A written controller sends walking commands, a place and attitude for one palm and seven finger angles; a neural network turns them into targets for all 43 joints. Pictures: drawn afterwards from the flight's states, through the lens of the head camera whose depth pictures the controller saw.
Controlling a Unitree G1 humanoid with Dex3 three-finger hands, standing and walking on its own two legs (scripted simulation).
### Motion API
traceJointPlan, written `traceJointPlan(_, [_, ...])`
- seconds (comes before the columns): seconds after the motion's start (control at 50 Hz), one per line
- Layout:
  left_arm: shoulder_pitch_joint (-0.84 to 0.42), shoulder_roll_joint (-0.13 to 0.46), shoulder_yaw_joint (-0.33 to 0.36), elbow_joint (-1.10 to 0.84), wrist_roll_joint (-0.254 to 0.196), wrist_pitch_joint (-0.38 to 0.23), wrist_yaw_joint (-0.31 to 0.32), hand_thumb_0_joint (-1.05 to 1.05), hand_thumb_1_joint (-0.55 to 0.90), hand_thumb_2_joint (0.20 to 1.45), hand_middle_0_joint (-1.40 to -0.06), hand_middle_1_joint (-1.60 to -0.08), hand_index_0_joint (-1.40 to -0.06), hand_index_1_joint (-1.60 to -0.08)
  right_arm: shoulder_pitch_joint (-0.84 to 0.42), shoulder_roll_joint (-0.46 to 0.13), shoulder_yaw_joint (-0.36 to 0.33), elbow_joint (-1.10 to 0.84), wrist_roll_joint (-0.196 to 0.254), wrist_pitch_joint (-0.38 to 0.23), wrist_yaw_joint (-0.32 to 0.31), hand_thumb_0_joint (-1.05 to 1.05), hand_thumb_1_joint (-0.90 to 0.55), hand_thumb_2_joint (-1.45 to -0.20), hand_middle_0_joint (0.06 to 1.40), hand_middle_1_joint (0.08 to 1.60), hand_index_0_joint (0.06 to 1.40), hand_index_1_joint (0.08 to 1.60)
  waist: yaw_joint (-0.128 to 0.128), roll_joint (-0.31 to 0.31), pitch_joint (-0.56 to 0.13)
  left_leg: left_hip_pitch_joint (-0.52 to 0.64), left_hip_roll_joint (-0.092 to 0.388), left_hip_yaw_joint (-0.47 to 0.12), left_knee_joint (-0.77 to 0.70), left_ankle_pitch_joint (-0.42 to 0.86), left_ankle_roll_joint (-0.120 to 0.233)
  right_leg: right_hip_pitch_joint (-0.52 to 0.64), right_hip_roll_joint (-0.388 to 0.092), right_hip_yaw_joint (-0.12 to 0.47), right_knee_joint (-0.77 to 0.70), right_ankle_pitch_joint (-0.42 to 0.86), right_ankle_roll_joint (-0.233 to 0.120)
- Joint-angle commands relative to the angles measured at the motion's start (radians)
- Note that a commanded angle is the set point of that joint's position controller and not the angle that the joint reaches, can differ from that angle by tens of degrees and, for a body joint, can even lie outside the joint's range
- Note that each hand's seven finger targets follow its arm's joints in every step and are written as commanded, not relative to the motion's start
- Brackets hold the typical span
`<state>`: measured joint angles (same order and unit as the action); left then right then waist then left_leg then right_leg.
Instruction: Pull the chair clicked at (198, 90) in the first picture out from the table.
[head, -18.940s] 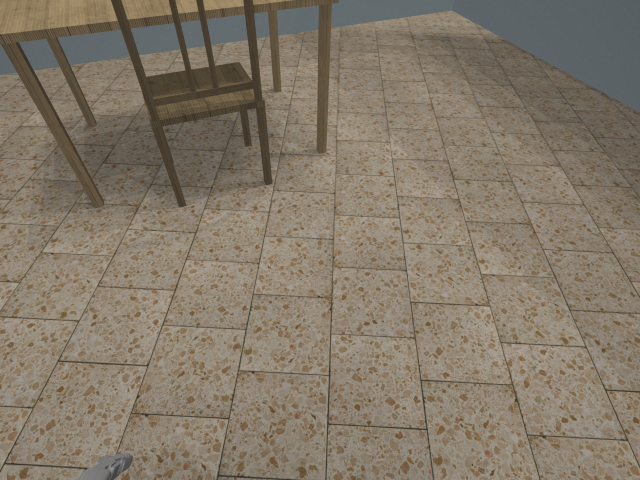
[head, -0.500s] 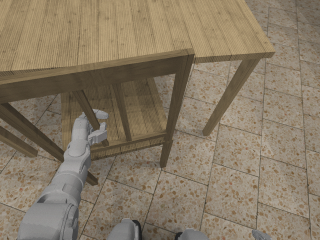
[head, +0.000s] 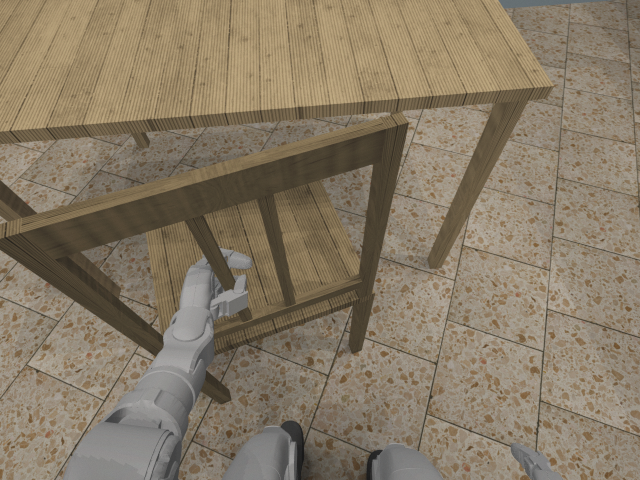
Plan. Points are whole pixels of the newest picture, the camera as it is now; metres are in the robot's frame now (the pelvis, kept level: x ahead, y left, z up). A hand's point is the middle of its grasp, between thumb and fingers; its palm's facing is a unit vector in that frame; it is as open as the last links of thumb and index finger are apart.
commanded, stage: step backward, pulling the chair out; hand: left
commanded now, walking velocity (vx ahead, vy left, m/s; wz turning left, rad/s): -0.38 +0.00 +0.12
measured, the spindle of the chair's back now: (225, 277) +0.39 +0.15 -0.06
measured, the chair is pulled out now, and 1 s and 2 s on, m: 0.18 0.24 0.37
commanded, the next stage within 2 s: none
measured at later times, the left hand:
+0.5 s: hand (232, 315) +0.33 +0.13 -0.06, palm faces +0.05 -0.98 -0.18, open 5.1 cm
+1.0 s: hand (228, 337) +0.30 +0.13 -0.06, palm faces -0.01 -0.98 -0.20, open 5.1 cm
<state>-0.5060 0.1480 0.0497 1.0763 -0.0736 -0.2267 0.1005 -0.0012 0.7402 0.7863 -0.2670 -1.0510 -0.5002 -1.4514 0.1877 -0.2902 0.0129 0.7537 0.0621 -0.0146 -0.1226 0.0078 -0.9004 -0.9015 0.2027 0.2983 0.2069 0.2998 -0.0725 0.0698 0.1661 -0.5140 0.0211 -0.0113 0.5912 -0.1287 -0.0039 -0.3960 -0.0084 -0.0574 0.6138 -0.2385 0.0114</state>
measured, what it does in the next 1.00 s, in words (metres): steps on the spot: left foot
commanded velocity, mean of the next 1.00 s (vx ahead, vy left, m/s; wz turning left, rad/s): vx -0.38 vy -0.01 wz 0.06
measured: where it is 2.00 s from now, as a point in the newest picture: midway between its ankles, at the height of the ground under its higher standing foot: outside the picture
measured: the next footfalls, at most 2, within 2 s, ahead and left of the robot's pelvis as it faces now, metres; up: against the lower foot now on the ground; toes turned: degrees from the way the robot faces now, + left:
left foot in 0.56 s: +0.01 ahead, +0.14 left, +0.00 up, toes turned +3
right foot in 1.44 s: -0.02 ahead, -0.14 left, +0.00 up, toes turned +0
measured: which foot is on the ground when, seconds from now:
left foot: down 0.00-0.36, up 0.38-0.54, down 0.56-1.00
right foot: down 0.00-1.00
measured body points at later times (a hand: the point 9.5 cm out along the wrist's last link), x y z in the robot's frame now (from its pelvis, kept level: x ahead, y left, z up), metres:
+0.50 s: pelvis -0.02 -0.01 +0.01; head +0.07 -0.02 +0.45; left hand +0.32 +0.18 -0.04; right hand +0.08 -0.26 -0.13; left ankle +0.00 +0.12 -0.69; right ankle +0.03 -0.14 -0.72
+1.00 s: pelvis -0.09 +0.00 +0.00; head +0.02 +0.00 +0.44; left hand +0.29 +0.18 -0.04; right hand +0.03 -0.26 -0.13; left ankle -0.03 +0.14 -0.72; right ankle +0.00 -0.14 -0.72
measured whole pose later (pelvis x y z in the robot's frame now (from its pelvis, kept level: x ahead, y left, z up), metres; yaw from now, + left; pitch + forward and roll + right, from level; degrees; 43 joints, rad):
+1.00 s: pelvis -0.09 +0.00 +0.00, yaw +3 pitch +2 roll +1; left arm -0.62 0.19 -0.01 1.02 -0.04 -0.13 0.10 0.01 0.71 0.77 -0.24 -1.16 -0.50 -1.45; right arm 0.16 -0.25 0.01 0.72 0.04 0.01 -0.13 0.01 -0.90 -0.90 0.20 0.30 0.21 0.30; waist -0.06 -0.02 0.21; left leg -0.44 0.00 -0.01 0.62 -0.22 -0.02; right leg -0.48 -0.08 -0.02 0.65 -0.24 0.02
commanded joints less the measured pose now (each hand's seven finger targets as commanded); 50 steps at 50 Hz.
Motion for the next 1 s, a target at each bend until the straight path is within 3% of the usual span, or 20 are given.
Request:
traceJointPlan(0.0, [-0.371, 0.26, -0.016, -0.221, 0.03, -0.06, 0.02, 0.0, 0.9, 0.9, -0.5, -1.45, -0.5, -1.45, 0.008, -0.112, -0.039, -0.101, 0.003, -0.047, -0.018, 0.0, -0.9, -0.9, 0.2, 0.3, 0.2, 0.3, 0.022, -0.101, -0.437, 0.292, 0.077, -0.118, -0.057, -0.059, 0.026, 0.04, -0.124, 0.104, -0.164, -0.067, -0.018])
traceJointPlan(0.04, [-0.365, 0.257, -0.022, -0.214, 0.027, -0.065, 0.018, 0.0, 0.9, 0.9, -0.5, -1.45, -0.5, -1.45, 0.008, -0.124, -0.038, -0.11, -0.001, -0.055, -0.018, 0.0, -0.9, -0.9, 0.2, 0.3, 0.2, 0.3, 0.024, -0.062, -0.363, 0.313, 0.091, -0.159, -0.11, -0.276, 0.03, -0.067, -0.11, 0.099, -0.186, -0.338, -0.034])
traceJointPlan(0.12, [-0.35, 0.197, -0.047, -0.261, 0.023, -0.053, 0.019, 0.0, 0.9, 0.9, -0.5, -1.45, -0.5, -1.45, -0.032, -0.116, -0.023, -0.111, -0.024, -0.06, -0.017, 0.0, -0.9, -0.9, 0.2, 0.3, 0.2, 0.3, 0.057, 0.217, -0.421, 0.288, 0.239, -0.416, -0.336, -0.421, 0.1, -0.03, -0.007, 0.071, 0.16, -0.251, -0.039])
traceJointPlan(0.2, [-0.344, 0.22, -0.029, -0.253, 0.032, -0.058, 0.017, 0.0, 0.9, 0.9, -0.5, -1.45, -0.5, -1.45, 0.014, -0.103, -0.023, -0.086, -0.032, -0.08, -0.02, 0.0, -0.9, -0.9, 0.2, 0.3, 0.2, 0.3, 0.043, 0.155, -0.476, 0.406, 0.24, -0.33, -0.226, -0.155, 0.111, 0.018, -0.008, 0.082, 0.03, -0.214, -0.032])
traceJointPlan(0.28, [-0.351, 0.234, -0.027, -0.25, 0.035, -0.055, 0.003, 0.0, 0.9, 0.9, -0.5, -1.45, -0.5, -1.45, 0.02, -0.104, -0.03, -0.076, -0.027, -0.095, -0.02, 0.0, -0.9, -0.9, 0.2, 0.3, 0.2, 0.3, 0.038, 0.124, -0.453, 0.317, 0.185, -0.243, -0.176, -0.193, 0.077, 0.106, -0.02, 0.091, -0.107, -0.16, -0.039])
traceJointPlan(0.32, [-0.363, 0.276, -0.003, -0.248, 0.039, -0.058, 0.004, 0.0, 0.9, 0.9, -0.5, -1.45, -0.5, -1.45, 0.018, -0.091, -0.037, -0.089, -0.019, -0.1, -0.021, 0.0, -0.9, -0.9, 0.2, 0.3, 0.2, 0.3, 0.038, -0.079, -0.422, 0.233, 0.069, -0.104, -0.008, -0.272, 0.023, 0.111, -0.135, 0.218, -0.254, -0.177, -0.075])
traceJointPlan(0.34, [-0.354, 0.327, 0.021, -0.231, 0.042, -0.057, 0.011, 0.0, 0.9, 0.9, -0.5, -1.45, -0.5, -1.45, 0.031, -0.093, -0.041, -0.082, -0.005, -0.096, -0.025, 0.0, -0.9, -0.9, 0.2, 0.3, 0.2, 0.3, 0.03, -0.242, -0.419, 0.227, -0.019, -0.017, 0.219, -0.286, -0.032, 0.042, -0.29, 0.354, -0.324, -0.214, -0.147])
traceJointPlan(0.38, [-0.332, 0.264, -0.007, -0.222, 0.047, -0.023, 0.015, 0.0, 0.9, 0.9, -0.5, -1.45, -0.5, -1.45, -0.038, -0.076, -0.029, -0.08, -0.012, -0.079, -0.017, 0.0, -0.9, -0.9, 0.2, 0.3, 0.2, 0.3, 0.081, -0.199, -0.396, 0.137, -0.031, -0.091, 0.506, -0.342, -0.044, 0.015, -0.408, 0.37, -0.34, -0.12, -0.224])
traceJointPlan(0.44, [-0.317, 0.291, 0.03, -0.274, 0.053, -0.007, 0.023, 0.0, 0.9, 0.9, -0.5, -1.45, -0.5, -1.45, -0.041, -0.064, -0.003, -0.069, -0.028, -0.082, -0.014, 0.0, -0.9, -0.9, 0.2, 0.3, 0.2, 0.3, 0.069, -0.129, -0.417, 0.05, 0.004, -0.135, 0.306, -0.372, -0.034, 0.254, -0.387, 0.256, -0.158, 0.468, -0.186])
traceJointPlan(0.5, [-0.317, 0.257, 0.012, -0.265, 0.046, 0.008, 0.029, 0.0, 0.9, 0.9, -0.5, -1.45, -0.5, -1.45, 0.01, -0.087, -0.009, -0.037, -0.017, -0.069, -0.033, 0.0, -0.9, -0.9, 0.2, 0.3, 0.2, 0.3, 0.04, -0.169, -0.498, 0.221, 0.031, -0.073, -0.207, 0.055, -0.03, 0.365, -0.269, 0.125, 0.049, 0.675, -0.056])
traceJointPlan(0.54, [-0.363, 0.221, -0.011, -0.323, 0.042, 0.006, 0.024, 0.0, 0.9, 0.9, -0.5, -1.45, -0.5, -1.45, -0.006, -0.13, -0.033, -0.081, -0.019, -0.05, -0.03, 0.0, -0.9, -0.9, 0.2, 0.3, 0.2, 0.3, 0.062, 0.046, -0.509, 0.436, 0.204, -0.242, -0.066, 0.711, 0.063, 0.114, -0.131, 0.067, 0.099, 0.363, 0.01])
traceJointPlan(0.58, [-0.377, 0.134, -0.054, -0.296, 0.051, 0.0, 0.009, 0.0, 0.9, 0.9, -0.5, -1.45, -0.5, -1.45, 0.066, -0.101, -0.039, -0.059, -0.027, -0.036, 0.006, 0.0, -0.9, -0.9, 0.2, 0.3, 0.2, 0.3, 0.054, 0.014, -0.571, 0.616, 0.237, -0.204, 0.0, 0.858, 0.09, 0.043, -0.065, 0.051, 0.036, 0.098, -0.003])
traceJointPlan(0.62, [-0.466, 0.132, -0.073, -0.348, 0.063, -0.017, -0.001, 0.0, 0.9, 0.9, -0.5, -1.45, -0.5, -1.45, 0.034, -0.086, -0.041, -0.073, -0.038, -0.022, 0.004, 0.0, -0.9, -0.9, 0.2, 0.3, 0.2, 0.3, 0.03, 0.104, -0.591, 0.536, 0.212, -0.184, 0.01, 0.826, 0.054, 0.113, -0.084, 0.048, 0.059, 0.211, -0.008])
traceJointPlan(0.68, [-0.442, 0.199, -0.022, -0.289, 0.062, -0.021, 0.006, 0.0, 0.9, 0.9, -0.5, -1.45, -0.5, -1.45, 0.047, -0.095, -0.058, -0.067, -0.022, -0.005, -0.004, 0.0, -0.9, -0.9, 0.2, 0.3, 0.2, 0.3, 0.028, 0.002, -0.601, 0.394, 0.177, -0.119, 0.054, 0.651, -0.004, 0.262, -0.142, 0.088, -0.015, 0.563, -0.038])
traceJointPlan(0.74, [-0.415, 0.255, -0.001, -0.243, 0.049, -0.014, 0.002, 0.0, 0.9, 0.9, -0.5, -1.45, -0.5, -1.45, 0.041, -0.095, -0.058, -0.073, -0.005, -0.008, -0.019, 0.0, -0.9, -0.9, 0.2, 0.3, 0.2, 0.3, 0.03, -0.145, -0.616, 0.213, 0.055, -0.053, 0.157, 0.049, -0.061, 0.394, -0.305, 0.201, -0.076, 0.835, -0.125])
traceJointPlan(0.8, [-0.415, 0.267, 0.0, -0.24, 0.047, 0.013, 0.001, 0.0, 0.9, 0.9, -0.5, -1.45, -0.5, -1.45, 0.005, -0.081, -0.043, -0.086, -0.004, -0.013, -0.02, 0.0, -0.9, -0.9, 0.2, 0.3, 0.2, 0.3, 0.042, -0.156, -0.57, 0.166, 0.023, -0.052, 0.093, -0.285, -0.051, 0.335, -0.361, 0.198, -0.135, 0.619, -0.118])
traceJointPlan(0.84, [-0.395, 0.26, -0.004, -0.234, 0.043, 0.027, 0.008, 0.0, 0.9, 0.9, -0.5, -1.45, -0.5, -1.45, 0.014, -0.105, -0.043, -0.079, -0.007, -0.016, -0.028, 0.0, -0.9, -0.9, 0.2, 0.3, 0.2, 0.3, 0.031, -0.158, -0.525, 0.246, 0.05, -0.052, -0.048, -0.045, -0.029, 0.243, -0.278, 0.118, -0.13, 0.408, -0.064])
traceJointPlan(0.9, [-0.444, 0.179, -0.046, -0.292, 0.042, 0.008, 0.0, 0.0, 0.9, 0.9, -0.5, -1.45, -0.5, -1.45, -0.014, -0.113, -0.051, -0.122, -0.019, -0.005, -0.016, 0.0, -0.9, -0.9, 0.2, 0.3, 0.2, 0.3, 0.042, 0.099, -0.521, 0.222, 0.19, -0.172, -0.16, 0.173, 0.044, 0.201, -0.084, 0.027, 0.067, 0.087, 0.004])
traceJointPlan(0.94, [-0.448, 0.189, -0.028, -0.301, 0.048, 0.004, 0.0, 0.0, 0.9, 0.9, -0.5, -1.45, -0.5, -1.45, -0.024, -0.104, -0.05, -0.124, -0.029, 0.003, -0.008, 0.0, -0.9, -0.9, 0.2, 0.3, 0.2, 0.3, 0.052, 0.187, -0.494, 0.164, 0.226, -0.208, -0.189, 0.126, 0.079, 0.18, -0.058, 0.029, 0.148, -0.07, -0.006])
traceJointPlan(0.98, [-0.444, 0.181, -0.029, -0.291, 0.049, -0.006, 0.002, 0.0, 0.9, 0.9, -0.5, -1.45, -0.5, -1.45, 0.004, -0.096, -0.054, -0.114, -0.027, -0.007, -0.003, 0.0, -0.9, -0.9, 0.2, 0.3, 0.2, 0.3, 0.057, 0.125, -0.492, 0.202, 0.233, -0.199, -0.118, 0.225, 0.089, 0.175, -0.055, 0.044, 0.094, -0.03, -0.014])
